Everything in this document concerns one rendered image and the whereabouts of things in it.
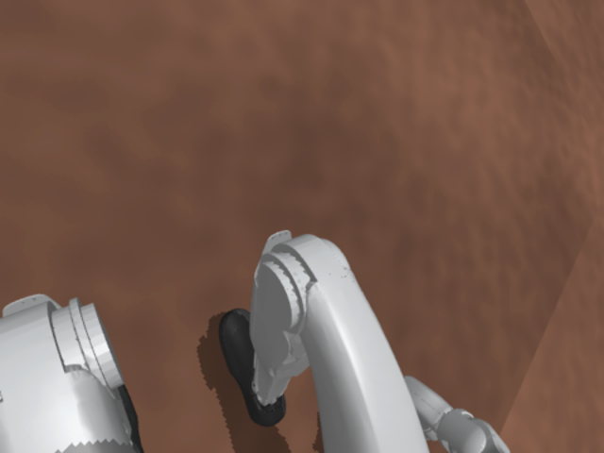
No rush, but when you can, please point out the right robot foot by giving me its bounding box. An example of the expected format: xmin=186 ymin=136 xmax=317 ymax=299
xmin=219 ymin=309 xmax=286 ymax=427

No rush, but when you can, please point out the right robot hand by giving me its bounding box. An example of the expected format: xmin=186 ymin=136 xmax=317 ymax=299
xmin=404 ymin=376 xmax=454 ymax=441

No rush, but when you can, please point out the right robot arm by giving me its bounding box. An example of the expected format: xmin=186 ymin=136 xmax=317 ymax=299
xmin=437 ymin=409 xmax=511 ymax=453

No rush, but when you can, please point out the left robot foot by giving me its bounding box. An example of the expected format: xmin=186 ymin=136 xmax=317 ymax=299
xmin=117 ymin=384 xmax=144 ymax=453

